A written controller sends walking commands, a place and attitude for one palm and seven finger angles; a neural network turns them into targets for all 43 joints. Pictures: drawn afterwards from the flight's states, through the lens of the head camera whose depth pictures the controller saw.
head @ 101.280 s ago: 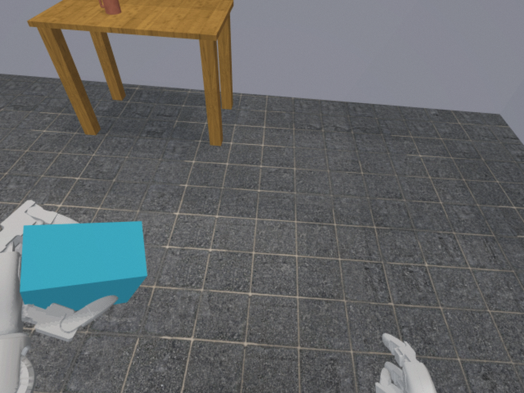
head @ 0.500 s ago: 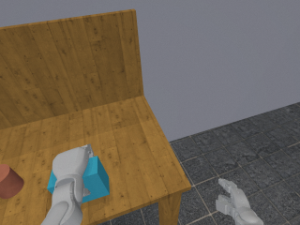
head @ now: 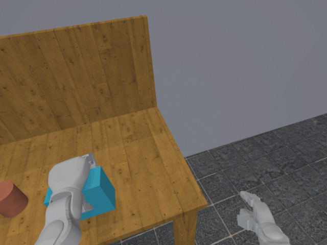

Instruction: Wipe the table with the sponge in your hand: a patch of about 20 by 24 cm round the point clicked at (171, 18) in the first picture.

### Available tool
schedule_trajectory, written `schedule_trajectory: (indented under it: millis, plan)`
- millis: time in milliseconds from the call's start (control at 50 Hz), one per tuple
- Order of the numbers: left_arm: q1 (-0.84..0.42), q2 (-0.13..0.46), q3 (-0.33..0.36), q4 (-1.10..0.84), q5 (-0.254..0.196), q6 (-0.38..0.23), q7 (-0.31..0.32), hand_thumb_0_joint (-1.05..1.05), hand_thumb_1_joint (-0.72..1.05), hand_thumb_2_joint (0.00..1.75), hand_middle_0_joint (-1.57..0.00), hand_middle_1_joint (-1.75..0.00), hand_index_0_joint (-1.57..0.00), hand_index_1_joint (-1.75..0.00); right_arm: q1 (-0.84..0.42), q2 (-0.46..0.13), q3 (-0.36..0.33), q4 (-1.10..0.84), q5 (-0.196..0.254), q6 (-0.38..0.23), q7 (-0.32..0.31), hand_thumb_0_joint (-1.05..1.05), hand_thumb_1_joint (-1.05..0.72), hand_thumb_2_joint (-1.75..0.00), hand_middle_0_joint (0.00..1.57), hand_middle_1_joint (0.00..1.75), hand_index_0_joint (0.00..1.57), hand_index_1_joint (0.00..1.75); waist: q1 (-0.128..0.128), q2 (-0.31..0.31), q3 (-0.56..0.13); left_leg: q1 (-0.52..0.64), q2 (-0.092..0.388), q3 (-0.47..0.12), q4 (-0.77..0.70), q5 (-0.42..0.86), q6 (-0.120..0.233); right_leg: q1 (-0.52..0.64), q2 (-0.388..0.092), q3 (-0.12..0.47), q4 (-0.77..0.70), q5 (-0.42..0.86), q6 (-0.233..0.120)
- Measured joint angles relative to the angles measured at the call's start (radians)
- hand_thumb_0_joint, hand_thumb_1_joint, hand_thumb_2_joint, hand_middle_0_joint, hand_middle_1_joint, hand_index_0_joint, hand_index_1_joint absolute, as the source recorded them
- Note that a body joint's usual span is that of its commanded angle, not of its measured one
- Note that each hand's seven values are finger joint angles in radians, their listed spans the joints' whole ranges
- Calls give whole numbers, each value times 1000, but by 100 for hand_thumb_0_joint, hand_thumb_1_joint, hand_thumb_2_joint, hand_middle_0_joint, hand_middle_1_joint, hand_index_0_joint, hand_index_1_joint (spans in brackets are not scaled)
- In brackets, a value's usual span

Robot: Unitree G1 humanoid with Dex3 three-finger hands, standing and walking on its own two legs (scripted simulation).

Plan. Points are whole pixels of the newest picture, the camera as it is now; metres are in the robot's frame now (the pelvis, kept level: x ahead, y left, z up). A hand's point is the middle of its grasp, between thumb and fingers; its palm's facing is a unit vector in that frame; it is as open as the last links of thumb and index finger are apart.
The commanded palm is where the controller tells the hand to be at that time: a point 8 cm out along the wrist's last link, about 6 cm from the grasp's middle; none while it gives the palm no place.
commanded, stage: lift the sponge slowly off the table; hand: left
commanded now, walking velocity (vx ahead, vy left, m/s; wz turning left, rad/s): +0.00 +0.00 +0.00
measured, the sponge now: (86, 199) +0.22 +0.25 +0.00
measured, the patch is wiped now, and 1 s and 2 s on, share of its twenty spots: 1.00 1.00 1.00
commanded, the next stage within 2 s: bring the sponge back beside the body in 0.38 s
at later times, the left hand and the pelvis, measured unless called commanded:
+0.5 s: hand (80, 177) +0.24 +0.25 +0.07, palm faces +0.02 -0.15 -0.99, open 10.5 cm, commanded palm +0.20 +0.25 +0.15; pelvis -0.01 +0.01 +0.00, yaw +0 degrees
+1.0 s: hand (68, 181) +0.21 +0.27 +0.09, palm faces +0.06 -0.16 -0.99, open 10.5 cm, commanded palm +0.18 +0.27 +0.16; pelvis +0.00 +0.01 +0.00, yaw +0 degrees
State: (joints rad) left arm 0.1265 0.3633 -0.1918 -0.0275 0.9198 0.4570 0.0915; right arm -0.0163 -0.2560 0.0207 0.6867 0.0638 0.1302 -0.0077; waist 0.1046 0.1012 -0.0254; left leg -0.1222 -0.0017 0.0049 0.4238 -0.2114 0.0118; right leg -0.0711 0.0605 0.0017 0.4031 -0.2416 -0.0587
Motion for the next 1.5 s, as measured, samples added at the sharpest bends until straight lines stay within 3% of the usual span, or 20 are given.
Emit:
schedule_trajectory:
  millis: [260,540,640,860,1040,1240,1500]
  plan:
    - [-12,19,-9,-60,4,14,-26,0,-56,100,-71,-133,-74,-133,-18,6,10,0,0,-1,0,1,-90,-90,19,30,20,30,12,4,8,17,-5,-1,-16,15,4,18,-5,-1,-16,14,5]
    - [-103,14,-25,9,10,26,-59,0,-56,100,-71,-133,-74,-133,-22,12,28,-2,3,-2,-7,1,-90,-90,20,30,20,30,4,0,12,3,-11,-3,-27,29,8,1,-10,-2,-20,23,9]
    - [-67,19,-3,-36,4,12,-49,0,-56,100,-71,-133,-74,-133,-9,9,21,-1,0,-1,1,1,-90,-90,20,30,20,30,1,1,10,7,-8,5,-27,23,8,4,-8,7,-22,22,9]
    - [18,50,27,-130,-22,43,-63,0,-56,100,-71,-133,-74,-134,-7,-13,9,-5,2,5,0,1,-90,-90,19,30,20,30,6,7,15,14,-10,1,-18,13,10,15,-9,4,-19,13,10]
    - [36,65,35,-171,-19,18,-71,0,-56,100,-71,-133,-74,-133,-32,0,16,-11,-2,-1,-4,1,-90,-90,19,30,20,30,19,11,15,20,-10,-5,-19,15,8,24,-8,-1,-24,16,9]
    - [47,87,66,-189,-31,38,-94,0,-56,100,-71,-133,-74,-133,-43,6,32,-22,-2,7,-6,1,-90,-90,20,30,20,30,20,12,14,15,-8,-8,-14,18,6,21,-6,-4,-21,19,8]
    - [105,122,110,-248,-46,4,-107,0,-56,100,-71,-133,-74,-133,-16,-6,25,-18,-4,-3,-15,1,-90,-90,20,30,20,30,19,13,19,10,-9,-8,-4,19,8,16,-7,-3,-11,19,10]
